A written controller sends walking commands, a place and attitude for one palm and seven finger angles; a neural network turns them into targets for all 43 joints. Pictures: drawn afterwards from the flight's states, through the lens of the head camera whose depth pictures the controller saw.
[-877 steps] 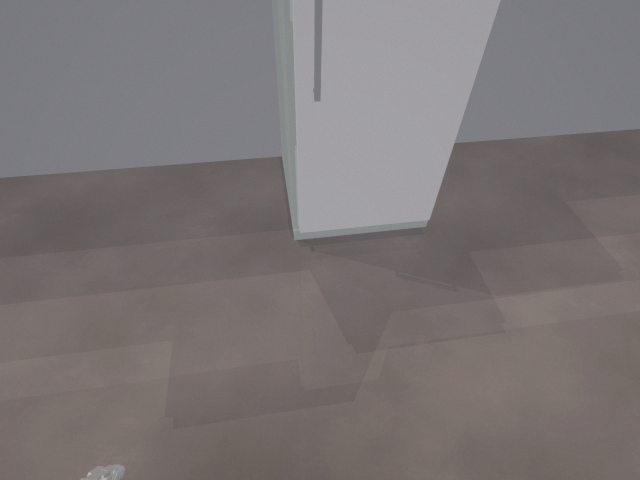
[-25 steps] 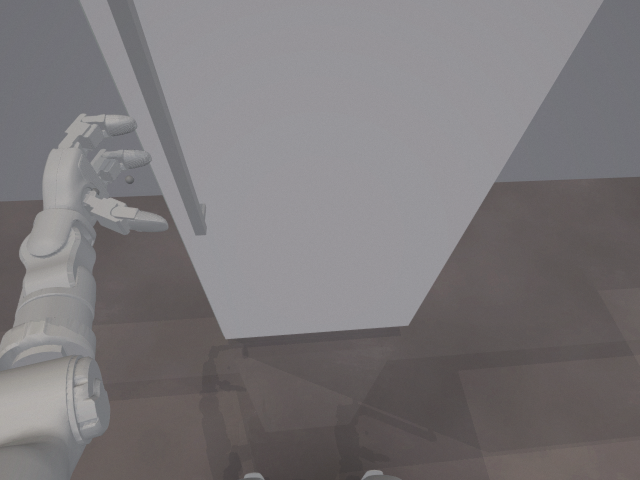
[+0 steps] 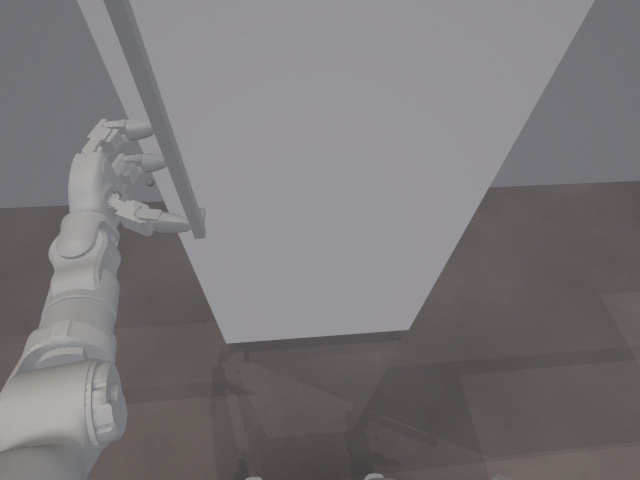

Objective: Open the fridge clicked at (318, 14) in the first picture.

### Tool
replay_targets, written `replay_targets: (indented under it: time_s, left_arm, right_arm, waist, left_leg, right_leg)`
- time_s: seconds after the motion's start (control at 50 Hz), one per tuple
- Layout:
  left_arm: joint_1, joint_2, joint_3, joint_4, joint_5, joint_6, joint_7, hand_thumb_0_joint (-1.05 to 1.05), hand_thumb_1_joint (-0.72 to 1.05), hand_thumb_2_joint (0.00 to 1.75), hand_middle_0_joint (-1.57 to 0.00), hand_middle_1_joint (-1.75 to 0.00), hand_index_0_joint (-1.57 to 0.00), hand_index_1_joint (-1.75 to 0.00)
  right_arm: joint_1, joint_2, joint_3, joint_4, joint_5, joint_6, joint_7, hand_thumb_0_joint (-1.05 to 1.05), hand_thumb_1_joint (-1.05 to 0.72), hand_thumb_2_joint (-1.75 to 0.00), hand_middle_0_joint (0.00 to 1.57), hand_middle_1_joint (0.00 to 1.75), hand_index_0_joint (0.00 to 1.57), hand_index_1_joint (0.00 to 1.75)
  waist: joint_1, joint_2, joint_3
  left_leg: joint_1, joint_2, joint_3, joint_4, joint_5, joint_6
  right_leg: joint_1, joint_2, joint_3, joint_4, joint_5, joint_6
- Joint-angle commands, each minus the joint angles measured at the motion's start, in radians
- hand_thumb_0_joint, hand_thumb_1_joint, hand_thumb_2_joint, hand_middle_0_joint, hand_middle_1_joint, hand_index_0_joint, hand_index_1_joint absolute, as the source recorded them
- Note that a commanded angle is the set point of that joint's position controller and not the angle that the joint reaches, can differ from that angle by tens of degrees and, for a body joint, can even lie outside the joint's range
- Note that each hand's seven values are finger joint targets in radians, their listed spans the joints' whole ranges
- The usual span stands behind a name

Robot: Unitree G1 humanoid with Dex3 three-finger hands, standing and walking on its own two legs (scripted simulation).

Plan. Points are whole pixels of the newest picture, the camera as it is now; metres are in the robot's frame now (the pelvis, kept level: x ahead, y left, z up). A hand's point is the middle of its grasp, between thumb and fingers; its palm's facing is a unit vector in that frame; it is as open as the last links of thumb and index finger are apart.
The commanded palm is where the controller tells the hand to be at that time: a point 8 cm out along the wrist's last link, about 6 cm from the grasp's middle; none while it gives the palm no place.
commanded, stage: feel for the door with the fingertips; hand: left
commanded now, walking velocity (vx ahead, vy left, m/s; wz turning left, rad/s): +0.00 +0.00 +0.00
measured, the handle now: (159, 102) +0.51 +0.19 +0.19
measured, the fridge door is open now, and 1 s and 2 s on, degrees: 0 0 0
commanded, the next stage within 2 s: slide the fingers in behind the handle in 0.18 s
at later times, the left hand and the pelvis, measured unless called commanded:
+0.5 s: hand (152, 174) +0.46 +0.21 +0.11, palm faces +0.08 -1.00 +0.01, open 13.7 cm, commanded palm +0.44 +0.25 +0.11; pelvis -0.01 +0.00 +0.00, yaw +0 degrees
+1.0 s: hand (166, 182) +0.46 +0.20 +0.10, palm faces +0.09 -1.00 +0.01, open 13.9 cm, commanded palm +0.44 +0.23 +0.11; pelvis +0.00 +0.00 +0.00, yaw +0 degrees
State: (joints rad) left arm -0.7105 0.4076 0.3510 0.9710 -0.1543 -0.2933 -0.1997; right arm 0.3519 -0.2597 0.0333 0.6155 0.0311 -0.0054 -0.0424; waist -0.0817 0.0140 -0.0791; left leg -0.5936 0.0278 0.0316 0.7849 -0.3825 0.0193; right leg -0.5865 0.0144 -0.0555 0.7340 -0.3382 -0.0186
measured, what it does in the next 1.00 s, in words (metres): stands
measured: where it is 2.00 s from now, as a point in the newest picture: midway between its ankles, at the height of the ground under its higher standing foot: outside the picture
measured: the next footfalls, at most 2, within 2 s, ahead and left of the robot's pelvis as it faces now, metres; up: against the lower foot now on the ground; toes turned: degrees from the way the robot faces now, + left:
none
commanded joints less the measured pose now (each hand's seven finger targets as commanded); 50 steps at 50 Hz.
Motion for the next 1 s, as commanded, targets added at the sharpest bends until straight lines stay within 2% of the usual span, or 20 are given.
replay_targets:
  time_s: [0.0,0.04,0.06,0.08,0.14,0.18,0.24,0.3,0.34,0.38,0.56,0.64,0.66,0.74,0.78,0.82,0.86,0.88,0.96,0.98]
  left_arm:
    - [-0.506,0.219,-0.008,-0.138,-0.017,-0.066,-0.025,0.0,-0.5,0.3,-0.3,-1.2,-0.3,-1.2]
    - [-0.524,0.226,-0.001,-0.133,-0.018,-0.068,-0.028,0.0,-0.5,0.3,-0.3,-1.2,-0.3,-1.2]
    - [-0.531,0.232,0.0,-0.148,-0.013,-0.072,-0.026,0.0,-0.5,0.3,-0.3,-1.2,-0.3,-1.2]
    - [-0.542,0.207,-0.019,-0.132,-0.013,-0.07,-0.026,0.0,-0.5,0.3,-0.3,-1.2,-0.3,-1.2]
    - [-0.546,0.277,0.035,-0.07,-0.01,-0.071,-0.015,0.0,-0.5,0.3,-0.3,-1.2,-0.3,-1.2]
    - [-0.594,0.269,0.013,-0.075,0.003,-0.075,-0.014,0.0,-0.5,0.3,-0.3,-1.2,-0.3,-1.2]
    - [-0.614,0.316,0.047,-0.075,0.008,-0.087,-0.015,0.0,-0.5,0.3,-0.3,-1.2,-0.3,-1.2]
    - [-0.621,0.27,0.008,-0.067,0.009,-0.084,-0.025,0.0,-0.5,0.3,-0.3,-1.2,-0.3,-1.2]
    - [-0.586,0.274,0.019,-0.062,0.002,-0.086,-0.027,0.0,-0.5,0.3,-0.3,-1.2,-0.3,-1.2]
    - [-0.599,0.273,0.012,-0.061,0.001,-0.082,-0.027,0.0,-0.5,0.3,-0.3,-1.2,-0.3,-1.2]
    - [-0.512,0.255,0.021,-0.124,-0.008,-0.087,-0.016,0.0,-0.5,0.3,-0.3,-1.2,-0.3,-1.2]
    - [-0.523,0.209,-0.009,-0.15,-0.016,-0.086,-0.002,0.0,-0.5,0.3,-0.3,-1.2,-0.3,-1.2]
    - [-0.518,0.252,0.03,-0.149,-0.012,-0.086,0.008,0.0,-0.5,0.3,-0.3,-1.2,-0.3,-1.2]
    - [-0.562,0.254,0.02,-0.181,0.009,-0.103,0.031,0.0,-0.5,0.3,-0.3,-1.2,-0.3,-1.2]
    - [-0.546,0.241,0.016,-0.193,0.012,-0.11,0.037,0.0,-0.5,0.3,-0.3,-1.2,-0.3,-1.2]
    - [-0.554,0.182,-0.03,-0.179,0.007,-0.105,0.035,0.0,-0.5,0.3,-0.3,-1.2,-0.3,-1.2]
    - [-0.543,0.21,-0.003,-0.179,0.006,-0.106,0.04,0.0,-0.5,0.3,-0.3,-1.2,-0.3,-1.2]
    - [-0.577,0.159,-0.052,-0.194,0.004,-0.104,0.036,0.0,-0.5,0.3,-0.3,-1.2,-0.3,-1.2]
    - [-0.55,0.14,-0.052,-0.194,-0.001,-0.099,0.042,0.0,-0.5,0.3,-0.3,-1.2,-0.3,-1.2]
    - [-0.566,0.123,-0.074,-0.193,0.001,-0.097,0.042,0.0,-0.5,0.3,-0.3,-1.2,-0.3,-1.2]
  right_arm:
    - [0.086,-0.161,-0.06,-0.058,0.008,-0.029,-0.016,0.0,-0.9,-0.9,0.2,0.3,0.2,0.3]
    - [0.097,-0.165,-0.061,-0.058,0.004,-0.029,-0.016,0.0,-0.9,-0.9,0.2,0.3,0.2,0.3]
    - [0.095,-0.166,-0.062,-0.06,0.003,-0.03,-0.015,0.0,-0.9,-0.9,0.2,0.3,0.2,0.3]
    - [0.095,-0.162,-0.06,-0.058,0.005,-0.03,-0.013,0.0,-0.9,-0.9,0.2,0.3,0.2,0.3]
    - [0.112,-0.173,-0.058,-0.049,0.0,-0.025,-0.016,0.0,-0.9,-0.9,0.2,0.3,0.2,0.3]
    - [0.111,-0.169,-0.056,-0.049,-0.001,-0.025,-0.014,0.0,-0.9,-0.9,0.2,0.3,0.2,0.3]
    - [0.129,-0.175,-0.06,-0.048,-0.003,-0.022,-0.015,0.0,-0.9,-0.9,0.2,0.3,0.2,0.3]
    - [0.131,-0.17,-0.061,-0.044,-0.002,-0.021,-0.013,0.0,-0.9,-0.9,0.2,0.3,0.2,0.3]
    - [0.139,-0.173,-0.061,-0.047,-0.003,-0.02,-0.011,0.0,-0.9,-0.9,0.2,0.3,0.2,0.3]
    - [0.136,-0.176,-0.06,-0.045,-0.002,-0.017,-0.011,0.0,-0.9,-0.9,0.2,0.3,0.2,0.3]
    - [0.127,-0.172,-0.064,-0.065,-0.002,-0.019,-0.003,0.0,-0.9,-0.9,0.2,0.3,0.2,0.3]
    - [0.115,-0.168,-0.063,-0.069,0.0,-0.021,-0.004,0.0,-0.9,-0.9,0.2,0.3,0.2,0.3]
    - [0.117,-0.172,-0.065,-0.067,0.0,-0.021,-0.005,0.0,-0.9,-0.9,0.2,0.3,0.2,0.3]
    - [0.116,-0.165,-0.064,-0.063,-0.003,-0.027,-0.006,0.0,-0.9,-0.9,0.2,0.3,0.2,0.3]
    - [0.113,-0.162,-0.065,-0.06,-0.003,-0.029,-0.002,0.0,-0.9,-0.9,0.2,0.3,0.2,0.3]
    - [0.106,-0.158,-0.065,-0.057,-0.002,-0.031,0.0,0.0,-0.9,-0.9,0.2,0.3,0.2,0.3]
    - [0.106,-0.162,-0.067,-0.056,-0.002,-0.03,-0.001,0.0,-0.9,-0.9,0.2,0.3,0.2,0.3]
    - [0.103,-0.158,-0.064,-0.055,-0.002,-0.032,-0.001,0.0,-0.9,-0.9,0.2,0.3,0.2,0.3]
    - [0.108,-0.159,-0.07,-0.049,-0.004,-0.034,0.002,0.0,-0.9,-0.9,0.2,0.3,0.2,0.3]
    - [0.102,-0.156,-0.069,-0.045,-0.002,-0.033,0.003,0.0,-0.9,-0.9,0.2,0.3,0.2,0.3]
  waist:
    - [-0.033,0.033,-0.305]
    - [-0.027,0.034,-0.328]
    - [-0.024,0.065,-0.364]
    - [-0.032,0.073,-0.352]
    - [-0.033,0.003,-0.325]
    - [-0.042,0.046,-0.334]
    - [-0.043,0.03,-0.367]
    - [-0.049,0.08,-0.367]
    - [-0.039,0.074,-0.373]
    - [-0.047,0.053,-0.351]
    - [-0.016,0.074,-0.377]
    - [-0.029,0.039,-0.326]
    - [-0.018,0.029,-0.347]
    - [-0.023,0.068,-0.369]
    - [-0.017,0.093,-0.4]
    - [-0.035,0.078,-0.366]
    - [-0.025,0.072,-0.386]
    - [-0.042,0.081,-0.383]
    - [-0.031,0.057,-0.4]
    - [-0.041,0.081,-0.378]
  left_leg:
    - [0.166,-0.019,-0.049,-0.086,0.247,0.012]
    - [0.172,-0.021,-0.055,-0.083,0.252,0.012]
    - [0.191,-0.022,-0.057,-0.081,0.274,0.01]
    - [0.191,-0.023,-0.056,-0.079,0.263,0.009]
    - [0.123,-0.024,-0.057,-0.076,0.227,0.015]
    - [0.125,-0.024,-0.053,-0.074,0.214,0.015]
    - [0.122,-0.025,-0.057,-0.066,0.234,0.018]
    - [0.149,-0.023,-0.06,-0.066,0.229,0.013]
    - [0.155,-0.022,-0.065,-0.064,0.245,0.013]
    - [0.135,-0.019,-0.065,-0.072,0.208,0.013]
    - [0.162,-0.019,-0.062,-0.08,0.228,0.011]
    - [0.153,-0.017,-0.062,-0.087,0.199,0.013]
    - [0.148,-0.017,-0.062,-0.087,0.201,0.013]
    - [0.181,-0.018,-0.065,-0.077,0.239,0.01]
    - [0.213,-0.016,-0.068,-0.072,0.278,0.003]
    - [0.216,-0.014,-0.066,-0.071,0.276,0.003]
    - [0.212,-0.015,-0.066,-0.068,0.287,0.003]
    - [0.225,-0.016,-0.069,-0.071,0.292,0.002]
    - [0.245,-0.015,-0.074,-0.062,0.343,0.001]
    - [0.247,-0.013,-0.074,-0.063,0.326,-0.002]
  right_leg:
    - [0.116,0.018,0.039,-0.078,0.276,-0.001]
    - [0.119,0.017,0.036,-0.072,0.269,-0.005]
    - [0.119,0.016,0.037,-0.065,0.282,-0.005]
    - [0.101,0.016,0.037,-0.069,0.27,-0.003]
    - [0.123,0.017,0.042,-0.071,0.253,0.0]
    - [0.105,0.014,0.047,-0.068,0.243,0.003]
    - [0.128,0.017,0.048,-0.062,0.259,0.002]
    - [0.082,0.018,0.043,-0.065,0.237,0.002]
    - [0.086,0.021,0.036,-0.06,0.238,-0.004]
    - [0.076,0.021,0.037,-0.066,0.212,0.001]
    - [0.099,0.026,0.031,-0.062,0.221,-0.006]
    - [0.085,0.026,0.027,-0.072,0.196,-0.005]
    - [0.099,0.025,0.031,-0.069,0.204,-0.003]
    - [0.094,0.026,0.032,-0.058,0.226,-0.006]
    - [0.087,0.026,0.029,-0.048,0.25,-0.007]
    - [0.066,0.027,0.025,-0.055,0.249,-0.004]
    - [0.085,0.027,0.027,-0.05,0.266,-0.006]
    - [0.072,0.026,0.025,-0.051,0.267,-0.004]
    - [0.079,0.028,0.02,-0.045,0.301,-0.006]
    - [0.058,0.027,0.02,-0.05,0.285,-0.005]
